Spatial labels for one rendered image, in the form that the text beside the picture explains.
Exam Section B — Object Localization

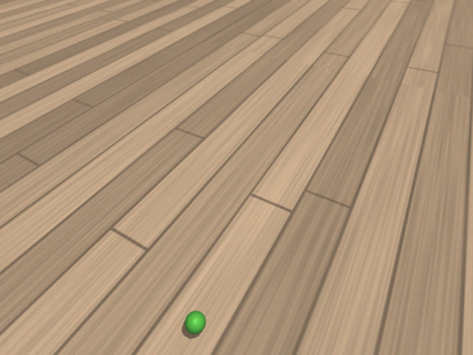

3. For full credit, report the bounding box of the ball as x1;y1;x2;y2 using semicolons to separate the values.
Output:
185;311;206;334

